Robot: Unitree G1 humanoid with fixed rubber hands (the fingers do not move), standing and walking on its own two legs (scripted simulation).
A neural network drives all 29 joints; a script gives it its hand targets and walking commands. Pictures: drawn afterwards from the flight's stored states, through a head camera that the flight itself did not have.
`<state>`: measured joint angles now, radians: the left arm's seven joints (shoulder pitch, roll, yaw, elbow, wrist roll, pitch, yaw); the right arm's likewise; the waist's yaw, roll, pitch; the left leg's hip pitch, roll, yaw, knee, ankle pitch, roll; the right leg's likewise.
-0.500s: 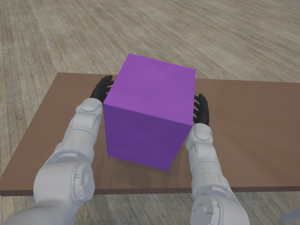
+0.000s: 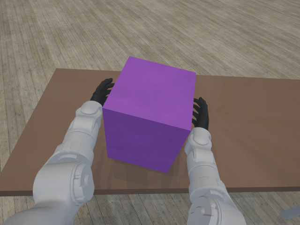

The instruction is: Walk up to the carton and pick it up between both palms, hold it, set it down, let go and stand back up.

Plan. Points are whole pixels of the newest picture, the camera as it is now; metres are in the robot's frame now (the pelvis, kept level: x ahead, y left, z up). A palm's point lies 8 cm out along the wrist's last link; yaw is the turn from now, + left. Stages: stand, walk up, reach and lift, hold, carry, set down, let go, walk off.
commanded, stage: set down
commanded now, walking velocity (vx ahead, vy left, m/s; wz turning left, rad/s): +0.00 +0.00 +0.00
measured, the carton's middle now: (149, 117) +0.43 -0.03 +0.05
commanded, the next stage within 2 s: none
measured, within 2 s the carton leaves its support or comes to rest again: rests again in 0.58 s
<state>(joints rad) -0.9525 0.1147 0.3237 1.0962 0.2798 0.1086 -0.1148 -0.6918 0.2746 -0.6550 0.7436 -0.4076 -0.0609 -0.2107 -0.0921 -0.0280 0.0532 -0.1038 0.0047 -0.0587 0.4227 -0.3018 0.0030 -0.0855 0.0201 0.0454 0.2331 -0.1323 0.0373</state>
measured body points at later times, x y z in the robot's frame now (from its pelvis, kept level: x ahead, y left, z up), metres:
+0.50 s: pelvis +0.00 +0.00 +0.00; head +0.03 +0.03 +0.45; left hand +0.45 +0.11 +0.08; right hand +0.37 -0.17 +0.07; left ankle -0.05 +0.10 -0.75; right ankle +0.00 -0.15 -0.75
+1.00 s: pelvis +0.00 +0.00 +0.00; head +0.06 +0.03 +0.45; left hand +0.46 +0.11 +0.07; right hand +0.37 -0.17 +0.05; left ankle -0.05 +0.10 -0.75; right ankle +0.00 -0.15 -0.75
